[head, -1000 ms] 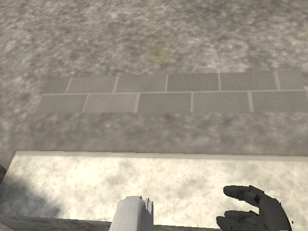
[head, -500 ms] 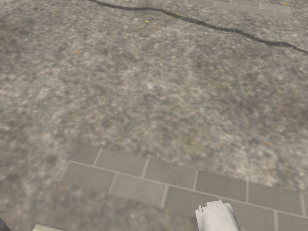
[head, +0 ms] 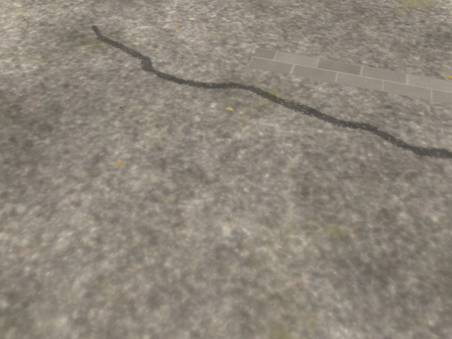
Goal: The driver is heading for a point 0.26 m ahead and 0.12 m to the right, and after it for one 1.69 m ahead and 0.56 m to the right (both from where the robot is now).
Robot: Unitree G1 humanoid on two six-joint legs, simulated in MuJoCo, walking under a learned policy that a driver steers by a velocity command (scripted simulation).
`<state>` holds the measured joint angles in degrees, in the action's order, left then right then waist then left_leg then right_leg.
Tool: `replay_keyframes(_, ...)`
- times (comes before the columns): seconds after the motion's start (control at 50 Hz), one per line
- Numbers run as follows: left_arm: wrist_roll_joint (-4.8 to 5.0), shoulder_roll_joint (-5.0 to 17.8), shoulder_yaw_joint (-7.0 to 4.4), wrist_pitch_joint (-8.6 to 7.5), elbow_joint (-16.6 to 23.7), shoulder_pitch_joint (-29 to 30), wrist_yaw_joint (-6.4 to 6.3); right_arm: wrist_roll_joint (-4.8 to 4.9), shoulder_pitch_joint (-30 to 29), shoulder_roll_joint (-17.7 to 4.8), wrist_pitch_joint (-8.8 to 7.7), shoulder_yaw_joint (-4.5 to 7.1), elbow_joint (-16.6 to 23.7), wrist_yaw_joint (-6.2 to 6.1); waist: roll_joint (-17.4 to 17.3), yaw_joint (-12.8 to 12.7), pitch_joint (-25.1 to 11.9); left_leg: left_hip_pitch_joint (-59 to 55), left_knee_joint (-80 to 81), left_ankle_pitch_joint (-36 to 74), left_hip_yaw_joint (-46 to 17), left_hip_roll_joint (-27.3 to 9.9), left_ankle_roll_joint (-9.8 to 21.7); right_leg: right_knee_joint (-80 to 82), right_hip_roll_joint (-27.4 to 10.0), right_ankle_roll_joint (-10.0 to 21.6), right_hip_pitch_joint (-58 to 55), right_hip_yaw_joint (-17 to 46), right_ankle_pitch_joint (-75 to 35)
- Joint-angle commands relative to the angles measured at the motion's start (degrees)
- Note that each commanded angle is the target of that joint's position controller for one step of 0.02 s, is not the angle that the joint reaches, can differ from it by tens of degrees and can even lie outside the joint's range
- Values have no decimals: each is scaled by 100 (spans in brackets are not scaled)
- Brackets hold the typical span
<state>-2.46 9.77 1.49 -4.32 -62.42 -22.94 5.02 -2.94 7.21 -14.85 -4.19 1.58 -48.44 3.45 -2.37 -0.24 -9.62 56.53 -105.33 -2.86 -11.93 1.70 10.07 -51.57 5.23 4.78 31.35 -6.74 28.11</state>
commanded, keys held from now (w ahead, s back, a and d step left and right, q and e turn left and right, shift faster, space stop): w+e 0.08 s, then e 0.78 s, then no key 0.14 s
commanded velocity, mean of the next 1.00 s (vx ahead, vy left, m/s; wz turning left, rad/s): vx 0.16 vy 0.00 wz -0.43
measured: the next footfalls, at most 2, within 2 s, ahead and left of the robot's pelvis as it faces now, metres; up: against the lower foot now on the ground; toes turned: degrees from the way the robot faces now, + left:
left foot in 0.28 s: +0.37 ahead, +0.11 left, +0.00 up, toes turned -4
right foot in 0.72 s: +0.24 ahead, -0.12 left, +0.00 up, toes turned -32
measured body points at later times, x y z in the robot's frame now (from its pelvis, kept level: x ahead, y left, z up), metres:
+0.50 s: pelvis +0.23 +0.04 +0.06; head +0.25 +0.04 +0.51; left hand +0.40 +0.25 -0.07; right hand +0.33 -0.26 -0.04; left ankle +0.33 +0.11 -0.68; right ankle +0.16 -0.09 -0.58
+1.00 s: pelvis +0.25 +0.01 +0.04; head +0.27 -0.02 +0.49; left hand +0.53 +0.16 -0.04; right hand +0.26 -0.30 -0.06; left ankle +0.33 +0.12 -0.64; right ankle +0.23 -0.11 -0.68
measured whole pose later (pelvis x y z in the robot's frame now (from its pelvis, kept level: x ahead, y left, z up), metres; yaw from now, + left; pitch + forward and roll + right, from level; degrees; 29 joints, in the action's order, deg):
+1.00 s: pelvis +0.25 +0.01 +0.04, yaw -31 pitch +5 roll +1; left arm -0.6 14.6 -4.3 1.1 -34.8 -10.0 -2.1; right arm -1.1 6.1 -13.9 0.2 4.0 -42.0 -2.8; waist -0.7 -0.6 -1.1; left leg 31.4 -52.4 -22.8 0.4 -1.0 -3.2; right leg -34.3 2.3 1.4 25.8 4.1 12.9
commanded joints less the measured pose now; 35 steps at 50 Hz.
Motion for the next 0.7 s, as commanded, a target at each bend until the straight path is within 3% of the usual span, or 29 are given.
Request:
replay_keyframes(0.02, -44, 14, -51, -399, 749, 1381, -4, 38, -186, -182, -201, 25, 334, -85, 177, 578, 381, -14, 944, -360, 635, -503, -264, 2847, -922, 353, 26, 1479, -2627)
replay_keyframes(0.04, -136, 112, -91, -451, 707, 1038, -39, 111, -638, -149, -272, 13, 438, -99, 171, 306, 406, -232, 1590, -116, 887, -556, -258, 3062, -630, 150, -35, 1113, -2647)
replay_keyframes(0.06, -124, 360, -141, -493, 872, 882, -88, -22, -824, -173, -339, 37, 528, -100, 527, 166, 315, -345, 2245, 71, 1057, -642, -510, 3064, -715, 298, -321, 1183, -3686)
replay_keyframes(0.08, -117, 448, -194, -510, 909, 593, -144, -53, -1083, -94, -339, 14, 590, -74, 489, -38, 206, -447, 2931, 197, 1200, -644, -755, 3075, -775, 470, -693, 1205, -4390)
replay_keyframes(0.12, 107, 470, -268, -531, 870, 21, -188, -39, -1551, 237, -238, -92, 786, -12, 395, -326, 213, -1135, 4595, 227, 1440, -579, -1060, 3142, -755, 489, -1085, 1063, -4751)
replay_keyframes(0.14, 207, 495, -315, -555, 863, -216, -206, 20, -1758, 307, -195, -98, 885, 0, 568, -378, 397, -1542, 5438, 420, 1517, -474, -1123, 3206, -751, 404, -1128, 1049, -4901)
replay_keyframes(0.16, 275, 566, -377, -561, 849, -411, -200, 60, -1905, 266, -162, -64, 945, 1, 695, -388, 491, -1844, 5939, 636, 1570, -346, -1200, 3235, -871, 375, -1324, 1225, -5177)
replay_keyframes(0.2, 393, 884, -552, -563, 863, -513, -187, 118, -2178, -48, -146, 67, 1052, -99, 943, -252, 691, -1901, 6953, 706, 1484, -162, -1220, 3086, -1136, 244, -2177, 1610, -5549)
replay_keyframes(0.24, 333, 1056, -684, -536, 957, -288, -194, 180, -1965, -380, -228, 217, 938, -252, 922, 10, 552, -2478, 7675, 786, 1484, -70, -957, 2572, -1228, -48, -2632, 1789, -6685)
replay_keyframes(0.26, 322, 1037, -721, -523, 1040, -91, -183, 260, -1250, -556, -321, 309, 680, -360, 795, 302, 229, -3473, 7919, 1631, 1483, -142, -696, 2092, -1059, -300, -2529, 1750, -7129)
replay_keyframes(0.28, 331, 607, -570, -493, 1262, 86, -156, 337, -53, -713, -406, 340, 393, -493, 336, 581, -1132, -5689, 7454, 3390, 1066, -901, 64, 1137, -816, -564, -2047, 1702, -6067)
replay_keyframes(0.3, 190, -626, -234, -486, 1339, -1184, -293, 142, 500, -1035, -447, 366, 372, -551, -1595, 34, -2893, -8703, 6970, 6141, -508, -2696, 1985, -1052, 37, -1160, -102, 1222, -1249)
replay_keyframes(0.32, 203, 55, -359, -382, 1416, -935, -268, 45, 1182, -742, -340, 340, 354, -530, -1516, 521, -3183, -8508, 7951, 4928, -2070, -3413, 2230, -2704, 272, -1149, 547, 1289, 1399)
replay_keyframes(0.34, 188, 419, -561, -196, 1575, -128, -252, 39, 742, -809, -344, 463, 255, -631, -717, 503, -1456, -7051, 8272, 2767, -1354, -2901, 1315, -3597, -111, -908, 1232, 1363, 843)
replay_keyframes(0.36, 113, 595, -637, -102, 1461, -56, -345, 176, -162, -474, -322, 381, 416, -651, -301, 99, -476, -5319, 8667, 1413, -355, -2473, 640, -3345, -551, -763, 1099, 1260, 129)
replay_keyframes(0.38, -56, 478, -661, -106, 1289, -261, -382, 219, -657, -93, -286, 291, 555, -634, -174, -184, -175, -4483, 8874, 1650, 267, -2188, 482, -2592, -786, -698, 610, 1242, 37)
replay_keyframes(0.4, -182, 237, -572, -127, 1334, -59, -345, 246, -894, 87, -255, 252, 610, -623, -129, -340, 6, -3965, 9030, 1997, 631, -2068, 441, -2237, -914, -678, 296, 1126, 126)
replay_keyframes(0.42, -187, 70, -524, -128, 1421, 208, -260, 197, -947, -16, -225, 338, 652, -648, -78, -329, -134, -3736, 9195, 1997, 883, -1916, 475, -2326, -866, -697, 21, 895, 87)
replay_keyframes(0.46, 6, -71, -472, -121, 1413, 318, -62, 14, -1053, -212, -257, 440, 758, -695, 16, -315, -398, -3686, 9312, 1561, 1429, -1703, 472, -2213, -823, -723, -67, 726, -506)
replay_keyframes(0.5, 46, 157, -515, -127, 1409, 355, 19, 28, -1126, -393, -290, 502, 814, -671, -53, -384, -189, -3326, 9429, 1016, 1837, -1594, 418, -1772, -860, -748, -302, 648, -933)
replay_keyframes(0.54, -29, 321, -533, -117, 1505, 493, -6, 89, -1078, -467, -346, 554, 802, -636, -116, -418, -44, -3511, 9441, 969, 1753, -1829, 434, -1017, -1059, -718, -292, 726, -982)
replay_keyframes(0.56, 534, 325, -508, 159, 2043, 966, -427, 360, -619, -562, -91, 464, 576, -617, -590, -293, 86, -4179, 9055, 1372, 1643, -2131, 238, -15, -1380, -672, 110, 937, -923)
replay_keyframes(0.58, 516, 484, -503, 266, 2184, 1198, -561, 375, -347, -528, 68, 466, 534, -639, -535, -105, 27, -4342, 8980, 1680, 1548, -2250, 256, 282, -1254, -672, 14, 812, -925)
replay_keyframes(0.6, 432, 620, -547, 318, 2297, 1217, -608, 337, -168, -661, 186, 495, 502, -647, -578, -39, -7, -4489, 8904, 1487, 1496, -2364, 249, 520, -1185, -638, -41, 692, -1011)
replay_keyframes(0.64, 400, 764, -627, 399, 2478, 1197, -590, 306, -136, -879, 339, 557, 525, -668, -664, -41, -55, -4514, 8797, 321, 1560, -2366, 100, 949, -1093, -524, -319, 545, -1215)
replay_keyframes(0.66, 384, 757, -657, 441, 2500, 1064, -562, 335, -221, -861, 377, 551, 525, -672, -649, -130, -12, -4371, 8664, -382, 1684, -2229, -62, 1323, -992, -415, -616, 414, -1448)
replay_keyframes(0.7, 260, 886, -769, 516, 2504, 824, -576, 319, -19, -560, 456, 476, 417, -661, -221, -146, 160, -3978, 8096, -1552, 1919, -1874, -486, 1848, -773, -106, -1148, 375, -1537)
Keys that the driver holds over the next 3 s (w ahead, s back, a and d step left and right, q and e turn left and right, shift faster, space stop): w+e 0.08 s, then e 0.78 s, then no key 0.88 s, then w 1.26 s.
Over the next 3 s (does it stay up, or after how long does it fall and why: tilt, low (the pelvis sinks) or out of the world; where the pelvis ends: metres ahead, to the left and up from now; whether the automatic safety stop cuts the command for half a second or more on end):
stays up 0.76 -0.29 0.04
